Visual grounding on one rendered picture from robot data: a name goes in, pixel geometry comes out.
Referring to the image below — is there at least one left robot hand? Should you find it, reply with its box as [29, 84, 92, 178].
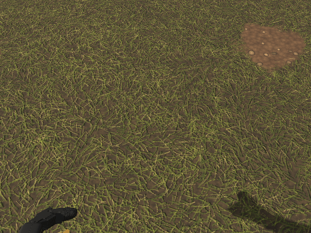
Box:
[18, 207, 78, 233]

